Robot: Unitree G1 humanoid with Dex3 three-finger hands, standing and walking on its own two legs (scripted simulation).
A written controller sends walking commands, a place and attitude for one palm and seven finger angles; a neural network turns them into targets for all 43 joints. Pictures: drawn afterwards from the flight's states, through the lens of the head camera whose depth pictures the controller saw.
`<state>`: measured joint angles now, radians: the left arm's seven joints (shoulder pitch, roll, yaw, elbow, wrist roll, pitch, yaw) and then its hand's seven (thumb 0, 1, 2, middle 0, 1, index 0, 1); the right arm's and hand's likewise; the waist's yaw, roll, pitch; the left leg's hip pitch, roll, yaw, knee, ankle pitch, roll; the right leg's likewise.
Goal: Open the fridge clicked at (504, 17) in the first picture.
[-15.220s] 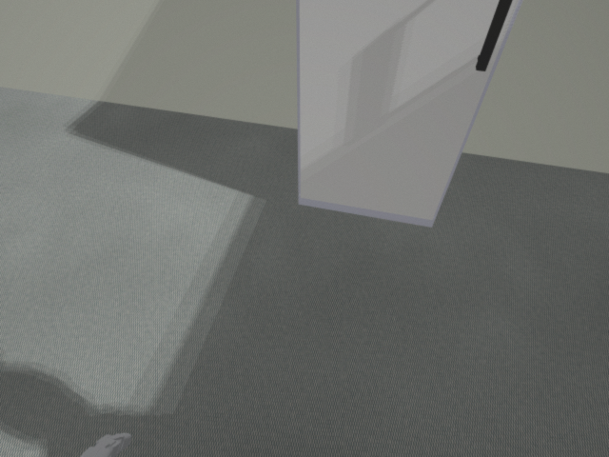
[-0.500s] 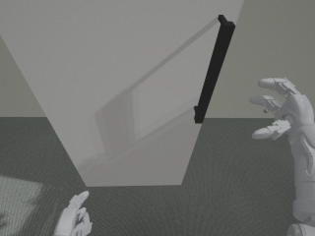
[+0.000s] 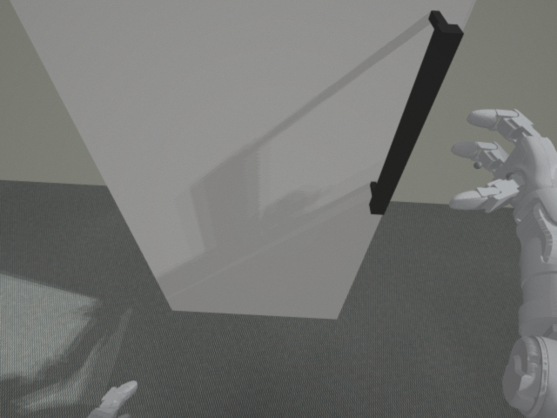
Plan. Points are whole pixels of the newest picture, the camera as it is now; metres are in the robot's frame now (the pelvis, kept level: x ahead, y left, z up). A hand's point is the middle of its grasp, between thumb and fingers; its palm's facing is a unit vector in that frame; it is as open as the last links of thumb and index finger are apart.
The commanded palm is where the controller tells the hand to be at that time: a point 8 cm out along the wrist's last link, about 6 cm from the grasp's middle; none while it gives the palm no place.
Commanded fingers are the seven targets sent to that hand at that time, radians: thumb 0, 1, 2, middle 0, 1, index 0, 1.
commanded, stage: move the hooked fingers beside the handle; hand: right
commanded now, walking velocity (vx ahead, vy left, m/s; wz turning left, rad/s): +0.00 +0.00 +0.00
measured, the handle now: (401, 131) +0.51 -0.13 +0.16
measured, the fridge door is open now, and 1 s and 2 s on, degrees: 0 0 0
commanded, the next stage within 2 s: feel for the door with the fingertips in 0.94 s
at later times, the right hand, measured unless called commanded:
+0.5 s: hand (464, 158) +0.46 -0.21 +0.16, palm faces -0.02 +1.00 -0.01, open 13.9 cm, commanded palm +0.43 -0.26 +0.16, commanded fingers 0.00 0.50 -0.30 0.30 1.20 0.30 1.20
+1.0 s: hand (470, 160) +0.45 -0.21 +0.16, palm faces -0.03 +1.00 -0.01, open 13.9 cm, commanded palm +0.43 -0.26 +0.16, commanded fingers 0.00 0.50 -0.30 0.30 1.20 0.30 1.20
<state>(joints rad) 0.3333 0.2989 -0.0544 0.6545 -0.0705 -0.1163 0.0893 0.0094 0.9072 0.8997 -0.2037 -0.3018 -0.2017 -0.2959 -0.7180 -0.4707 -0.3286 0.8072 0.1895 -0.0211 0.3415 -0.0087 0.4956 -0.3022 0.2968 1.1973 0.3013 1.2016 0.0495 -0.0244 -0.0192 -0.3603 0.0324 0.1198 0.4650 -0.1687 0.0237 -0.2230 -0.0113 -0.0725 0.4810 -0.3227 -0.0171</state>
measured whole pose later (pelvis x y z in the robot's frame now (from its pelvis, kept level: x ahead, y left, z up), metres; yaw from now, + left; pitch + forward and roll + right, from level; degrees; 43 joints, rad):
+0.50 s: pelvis +0.00 -0.01 +0.00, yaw +1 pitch +6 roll +0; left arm 0.39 0.29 -0.04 0.65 -0.06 -0.07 0.06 0.01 0.91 0.90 -0.20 -0.30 -0.20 -0.30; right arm -0.76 -0.48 -0.37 0.90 0.17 -0.10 0.33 -0.01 0.50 -0.30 0.30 1.20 0.30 1.20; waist 0.08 -0.02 -0.03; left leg -0.42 0.03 0.10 0.48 -0.17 0.02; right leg -0.28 -0.01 -0.10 0.50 -0.34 -0.03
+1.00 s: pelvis +0.01 -0.01 +0.00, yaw +0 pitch +6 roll +1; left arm 0.33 0.28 -0.06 0.63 -0.06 -0.07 0.07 0.01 0.91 0.90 -0.20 -0.30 -0.20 -0.30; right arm -0.78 -0.46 -0.32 0.90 0.17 -0.08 0.32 -0.01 0.50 -0.30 0.30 1.20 0.30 1.20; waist 0.05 -0.02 -0.04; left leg -0.40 0.04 0.11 0.48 -0.18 0.01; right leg -0.27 -0.01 -0.08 0.51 -0.34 -0.03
